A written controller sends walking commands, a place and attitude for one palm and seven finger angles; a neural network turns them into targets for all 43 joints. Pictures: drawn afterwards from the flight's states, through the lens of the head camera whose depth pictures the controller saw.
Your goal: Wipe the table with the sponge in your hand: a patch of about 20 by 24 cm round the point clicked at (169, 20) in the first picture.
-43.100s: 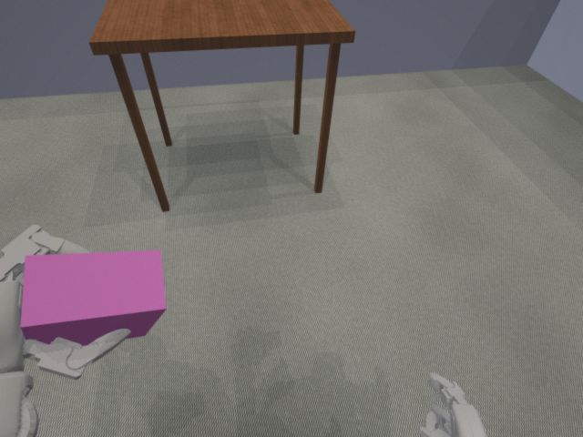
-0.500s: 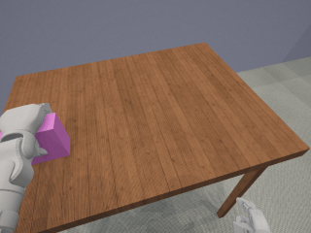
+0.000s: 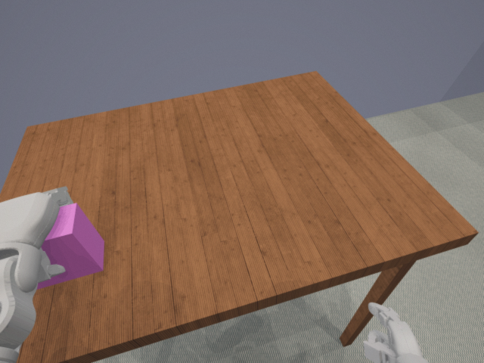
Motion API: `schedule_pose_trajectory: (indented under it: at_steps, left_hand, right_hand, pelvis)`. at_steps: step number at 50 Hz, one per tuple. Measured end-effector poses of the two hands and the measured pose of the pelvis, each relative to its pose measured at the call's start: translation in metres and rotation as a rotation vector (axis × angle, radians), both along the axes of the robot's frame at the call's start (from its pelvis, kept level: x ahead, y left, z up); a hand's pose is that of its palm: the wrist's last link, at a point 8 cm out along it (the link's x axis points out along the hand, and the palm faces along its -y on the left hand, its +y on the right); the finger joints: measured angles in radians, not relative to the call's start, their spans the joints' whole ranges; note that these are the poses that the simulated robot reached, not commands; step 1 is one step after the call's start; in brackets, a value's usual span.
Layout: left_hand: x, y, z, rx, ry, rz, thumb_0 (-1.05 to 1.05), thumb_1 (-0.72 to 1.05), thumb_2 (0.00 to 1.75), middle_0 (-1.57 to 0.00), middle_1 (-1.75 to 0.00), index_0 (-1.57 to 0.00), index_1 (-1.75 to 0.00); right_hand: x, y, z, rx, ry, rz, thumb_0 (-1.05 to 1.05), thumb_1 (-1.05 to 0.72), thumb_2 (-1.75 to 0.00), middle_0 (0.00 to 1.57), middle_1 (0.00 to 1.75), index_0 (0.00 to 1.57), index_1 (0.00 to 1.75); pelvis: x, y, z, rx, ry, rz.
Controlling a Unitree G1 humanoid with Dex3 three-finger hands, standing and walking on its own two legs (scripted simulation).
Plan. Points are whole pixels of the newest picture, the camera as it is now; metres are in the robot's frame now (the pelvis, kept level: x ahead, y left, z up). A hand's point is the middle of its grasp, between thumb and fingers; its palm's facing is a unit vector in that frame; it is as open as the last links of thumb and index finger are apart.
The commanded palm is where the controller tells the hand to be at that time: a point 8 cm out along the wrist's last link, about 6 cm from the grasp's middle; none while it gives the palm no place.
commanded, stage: wipe back along the first lane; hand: left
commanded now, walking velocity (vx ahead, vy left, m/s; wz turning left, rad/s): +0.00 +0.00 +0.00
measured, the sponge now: (56, 254) +0.24 +0.35 +0.06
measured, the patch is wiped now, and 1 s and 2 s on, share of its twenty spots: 1.00 1.00 1.00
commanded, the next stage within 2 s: lift the sponge slowly off the table in 0.48 s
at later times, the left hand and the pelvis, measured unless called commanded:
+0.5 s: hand (40, 266) +0.20 +0.33 +0.10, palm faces +0.04 -0.06 -1.00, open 10.3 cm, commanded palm +0.15 +0.31 +0.13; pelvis -0.01 +0.01 +0.00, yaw +0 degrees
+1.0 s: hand (36, 285) +0.17 +0.31 +0.11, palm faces +0.03 -0.08 -1.00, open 10.3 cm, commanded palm +0.14 +0.30 +0.16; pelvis -0.01 +0.00 +0.00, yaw +0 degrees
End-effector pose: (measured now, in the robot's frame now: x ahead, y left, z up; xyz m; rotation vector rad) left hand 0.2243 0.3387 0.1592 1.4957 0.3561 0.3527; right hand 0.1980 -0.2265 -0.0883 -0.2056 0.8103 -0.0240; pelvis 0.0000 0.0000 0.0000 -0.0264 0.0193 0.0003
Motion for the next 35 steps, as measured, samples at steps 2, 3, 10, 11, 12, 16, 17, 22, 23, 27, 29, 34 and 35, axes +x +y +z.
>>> schedule_pose_trajectory:
  at_steps: [2, 3, 10, 11, 12, 16, 17, 22, 23, 27, 29, 34, 35]
  left_hand:
    - [-0.005, -0.002, 0.0, 0.0, -0.002, -0.002, -0.01, -0.49, 1.06, -0.66, -1.36, -0.69, -1.36]
    - [-0.008, -0.004, 0.0, 0.001, -0.004, -0.003, -0.01, -0.49, 1.06, -0.66, -1.36, -0.69, -1.36]
    - [-0.023, -0.01, 0.0, -0.001, -0.018, -0.009, -0.01, -0.49, 1.06, -0.66, -1.36, -0.69, -1.36]
    - [-0.025, -0.011, 0.0, -0.001, -0.02, -0.011, -0.01, -0.49, 1.06, -0.66, -1.36, -0.69, -1.36]
    - [-0.027, -0.012, 0.0, -0.001, -0.021, -0.012, -0.01, -0.49, 1.06, -0.66, -1.36, -0.69, -1.36]
    - [-0.035, -0.016, -0.001, -0.003, -0.028, -0.017, -0.01, -0.49, 1.06, -0.66, -1.36, -0.69, -1.36]
    - [-0.036, -0.016, -0.001, -0.004, -0.028, -0.017, -0.01, -0.49, 1.06, -0.66, -1.36, -0.69, -1.36]
    - [-0.042, -0.018, -0.001, -0.01, -0.031, -0.017, -0.01, -0.49, 1.06, -0.66, -1.36, -0.69, -1.36]
    - [-0.044, -0.018, -0.001, -0.01, -0.031, -0.018, -0.01, -0.49, 1.06, -0.66, -1.36, -0.69, -1.36]
    - [-0.05, -0.02, -0.001, -0.01, -0.03, -0.025, -0.01, -0.49, 1.06, -0.66, -1.36, -0.69, -1.36]
    - [-0.054, -0.022, -0.001, -0.009, -0.029, -0.033, 0.0, -0.49, 1.06, -0.66, -1.36, -0.69, -1.36]
    - [-0.063, -0.026, -0.001, -0.01, -0.034, -0.039, 0.0, -0.49, 1.06, -0.66, -1.36, -0.69, -1.36]
    - [-0.064, -0.026, -0.001, -0.011, -0.036, -0.037, 0.0, -0.49, 1.06, -0.66, -1.36, -0.69, -1.36]
  right_hand:
    - [0.003, 0.002, 0.002, 0.006, -0.014, 0.004, 0.01, -0.91, -0.9, 0.2, 0.3, 0.2, 0.3]
    - [0.005, 0.003, 0.003, 0.009, -0.022, 0.007, 0.01, -0.91, -0.9, 0.2, 0.3, 0.2, 0.3]
    - [0.009, 0.01, 0.005, 0.012, -0.038, 0.019, 0.01, -0.91, -0.9, 0.2, 0.3, 0.19, 0.3]
    - [0.009, 0.01, 0.005, 0.013, -0.038, 0.019, 0.01, -0.91, -0.9, 0.2, 0.3, 0.19, 0.3]
    - [0.008, 0.01, 0.005, 0.014, -0.04, 0.02, 0.01, -0.91, -0.9, 0.2, 0.3, 0.19, 0.3]
    - [0.006, 0.012, 0.005, 0.016, -0.043, 0.021, 0.01, -0.91, -0.9, 0.2, 0.3, 0.19, 0.3]
    - [0.006, 0.013, 0.005, 0.016, -0.044, 0.022, 0.01, -0.91, -0.9, 0.2, 0.3, 0.19, 0.3]
    - [0.004, 0.016, 0.006, 0.018, -0.047, 0.023, 0.01, -0.91, -0.9, 0.2, 0.3, 0.19, 0.3]
    - [0.004, 0.016, 0.006, 0.019, -0.048, 0.022, 0.01, -0.91, -0.9, 0.2, 0.3, 0.19, 0.3]
    - [0.002, 0.017, 0.006, 0.024, -0.05, 0.019, 0.01, -0.91, -0.9, 0.2, 0.3, 0.18, 0.3]
    - [0.002, 0.018, 0.006, 0.027, -0.052, 0.018, 0.01, -0.91, -0.9, 0.2, 0.3, 0.18, 0.29]
    - [0.001, 0.018, 0.006, 0.025, -0.056, 0.02, 0.01, -0.91, -0.9, 0.2, 0.3, 0.18, 0.29]
    - [0.001, 0.019, 0.005, 0.023, -0.056, 0.022, 0.01, -0.91, -0.9, 0.2, 0.3, 0.18, 0.29]
  pelvis:
    - [0.0, 0.0, 0.0, 0.0, -0.002, -0.002]
    - [0.0, 0.0, 0.0, 0.0, -0.002, -0.001]
    - [-0.002, 0.001, 0.0, -0.001, -0.008, 0.001]
    - [-0.002, 0.002, 0.0, -0.001, -0.009, -0.001]
    - [-0.002, 0.002, 0.0, -0.001, -0.011, -0.002]
    - [-0.004, 0.003, -0.001, -0.001, -0.015, -0.003]
    - [-0.004, 0.004, -0.001, -0.001, -0.017, -0.004]
    - [-0.006, 0.005, -0.001, -0.001, -0.023, -0.007]
    - [-0.006, 0.005, -0.001, -0.001, -0.024, -0.008]
    - [-0.007, 0.006, -0.001, -0.002, -0.028, -0.012]
    - [-0.007, 0.006, -0.001, -0.002, -0.028, -0.013]
    - [-0.007, 0.008, -0.001, -0.003, -0.03, -0.011]
    - [-0.008, 0.008, -0.001, -0.003, -0.031, -0.01]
